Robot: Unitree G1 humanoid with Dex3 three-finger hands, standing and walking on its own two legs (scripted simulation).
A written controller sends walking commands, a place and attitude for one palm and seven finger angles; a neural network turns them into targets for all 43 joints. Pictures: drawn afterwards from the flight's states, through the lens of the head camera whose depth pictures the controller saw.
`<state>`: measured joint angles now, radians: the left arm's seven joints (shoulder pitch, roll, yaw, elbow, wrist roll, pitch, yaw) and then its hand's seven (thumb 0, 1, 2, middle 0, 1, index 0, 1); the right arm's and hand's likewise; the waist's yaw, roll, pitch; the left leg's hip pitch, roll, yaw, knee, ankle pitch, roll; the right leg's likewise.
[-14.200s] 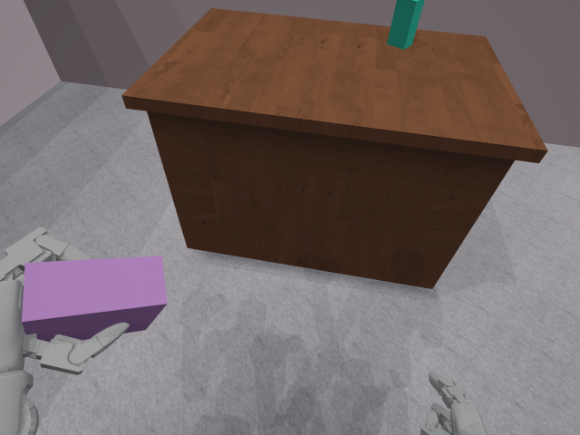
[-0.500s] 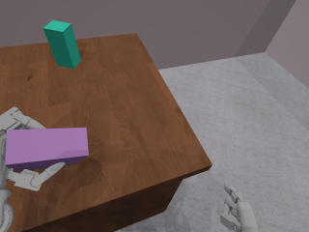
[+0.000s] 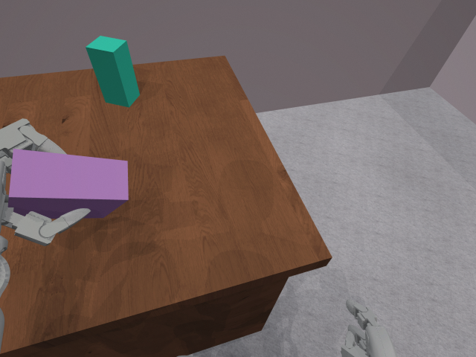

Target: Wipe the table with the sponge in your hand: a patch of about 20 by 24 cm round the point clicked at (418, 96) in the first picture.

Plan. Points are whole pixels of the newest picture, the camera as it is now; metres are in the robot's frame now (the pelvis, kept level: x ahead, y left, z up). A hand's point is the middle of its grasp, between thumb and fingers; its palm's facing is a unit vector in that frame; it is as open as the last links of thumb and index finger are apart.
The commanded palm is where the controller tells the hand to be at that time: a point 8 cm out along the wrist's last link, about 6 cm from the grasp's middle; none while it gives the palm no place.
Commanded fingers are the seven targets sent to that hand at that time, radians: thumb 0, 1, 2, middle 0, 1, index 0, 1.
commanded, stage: turn the palm down, sponge in hand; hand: left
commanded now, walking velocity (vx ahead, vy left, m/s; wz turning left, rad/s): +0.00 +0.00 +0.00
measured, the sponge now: (83, 190) +0.27 +0.25 +0.16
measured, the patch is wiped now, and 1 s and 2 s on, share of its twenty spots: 0.00 0.00 0.00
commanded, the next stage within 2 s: none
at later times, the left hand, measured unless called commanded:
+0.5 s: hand (66, 227) +0.21 +0.24 +0.17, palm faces +0.31 -0.59 -0.75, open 9.5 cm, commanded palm +0.17 +0.27 +0.21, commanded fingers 0.00 0.10 1.30 -1.20 -1.60 -1.20 -1.60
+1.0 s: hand (66, 206) +0.23 +0.25 +0.18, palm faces +0.27 -0.35 -0.90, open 9.5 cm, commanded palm +0.20 +0.26 +0.24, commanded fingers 0.00 0.10 1.30 -1.20 -1.60 -1.20 -1.60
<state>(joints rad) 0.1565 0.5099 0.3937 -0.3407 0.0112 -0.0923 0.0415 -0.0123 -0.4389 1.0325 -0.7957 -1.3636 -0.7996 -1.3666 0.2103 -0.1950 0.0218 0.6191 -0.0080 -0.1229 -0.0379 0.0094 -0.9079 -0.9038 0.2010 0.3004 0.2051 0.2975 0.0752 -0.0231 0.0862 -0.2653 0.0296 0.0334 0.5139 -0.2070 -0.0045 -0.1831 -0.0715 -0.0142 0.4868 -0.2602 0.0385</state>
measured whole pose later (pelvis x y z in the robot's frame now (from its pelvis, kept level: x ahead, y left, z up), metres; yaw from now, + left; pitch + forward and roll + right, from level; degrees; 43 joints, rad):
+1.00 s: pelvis +0.02 -0.03 +0.00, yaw +1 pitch -1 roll +0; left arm 0.31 0.63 0.27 -0.51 0.38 0.20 -0.02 -0.01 -0.44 1.04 -0.79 -1.37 -0.80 -1.37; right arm 0.16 -0.26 -0.01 0.59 0.04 -0.06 -0.11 0.01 -0.91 -0.90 0.20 0.30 0.20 0.30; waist 0.12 0.09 0.01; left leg -0.27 0.04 0.01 0.54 -0.25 -0.04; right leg -0.20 -0.06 -0.04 0.57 -0.34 0.03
